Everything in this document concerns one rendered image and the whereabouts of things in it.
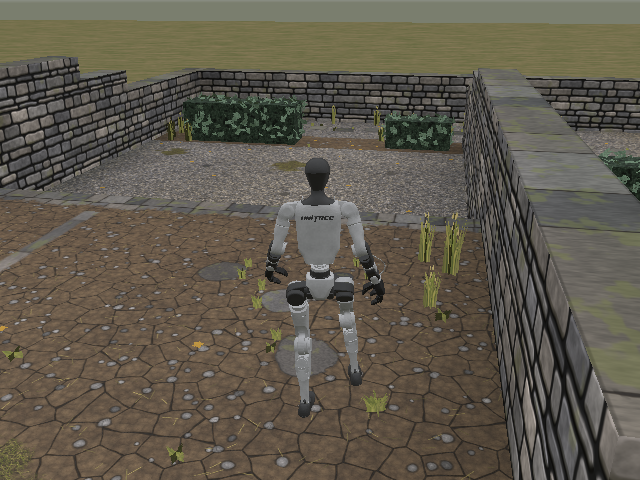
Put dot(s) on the robot right forearm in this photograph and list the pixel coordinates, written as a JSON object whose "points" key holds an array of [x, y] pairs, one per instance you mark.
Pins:
{"points": [[369, 266]]}

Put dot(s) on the left robot upper arm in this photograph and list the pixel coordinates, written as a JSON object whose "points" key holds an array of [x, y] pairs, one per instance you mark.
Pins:
{"points": [[286, 212]]}

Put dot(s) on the robot foot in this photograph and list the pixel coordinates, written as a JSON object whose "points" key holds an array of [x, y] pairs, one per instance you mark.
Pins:
{"points": [[355, 378], [304, 409]]}

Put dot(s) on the left robot foot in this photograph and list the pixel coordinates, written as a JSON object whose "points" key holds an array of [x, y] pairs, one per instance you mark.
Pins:
{"points": [[304, 409]]}

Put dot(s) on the right robot upper arm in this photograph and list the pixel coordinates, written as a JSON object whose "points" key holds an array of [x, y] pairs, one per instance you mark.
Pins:
{"points": [[350, 211]]}

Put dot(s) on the robot left forearm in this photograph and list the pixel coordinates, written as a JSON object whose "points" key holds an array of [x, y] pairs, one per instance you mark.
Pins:
{"points": [[272, 259]]}

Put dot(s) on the right robot foot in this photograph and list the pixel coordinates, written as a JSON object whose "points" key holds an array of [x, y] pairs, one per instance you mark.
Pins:
{"points": [[355, 378]]}

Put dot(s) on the right robot hand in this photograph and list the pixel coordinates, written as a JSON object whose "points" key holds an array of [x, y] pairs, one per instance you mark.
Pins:
{"points": [[377, 289]]}

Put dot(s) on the left robot hand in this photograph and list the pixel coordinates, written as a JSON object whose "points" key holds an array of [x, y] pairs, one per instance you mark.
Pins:
{"points": [[271, 278]]}

